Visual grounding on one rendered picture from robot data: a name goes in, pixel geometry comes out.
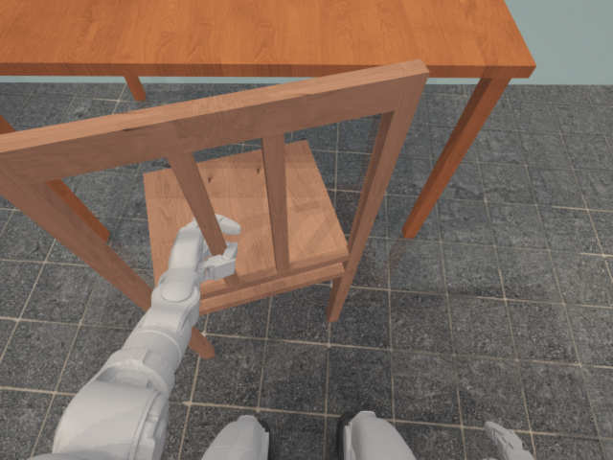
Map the table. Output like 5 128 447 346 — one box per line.
0 0 536 242

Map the right robot hand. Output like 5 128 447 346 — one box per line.
483 421 534 460

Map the right robot shin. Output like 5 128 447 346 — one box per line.
351 411 376 422

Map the left robot forearm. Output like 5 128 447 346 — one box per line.
52 268 200 453

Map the robot left upper arm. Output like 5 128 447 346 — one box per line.
27 380 169 460

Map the left robot hand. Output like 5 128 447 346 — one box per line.
168 214 241 283

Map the chair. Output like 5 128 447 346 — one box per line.
0 59 430 359

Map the robot left thigh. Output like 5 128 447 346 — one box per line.
201 421 269 460

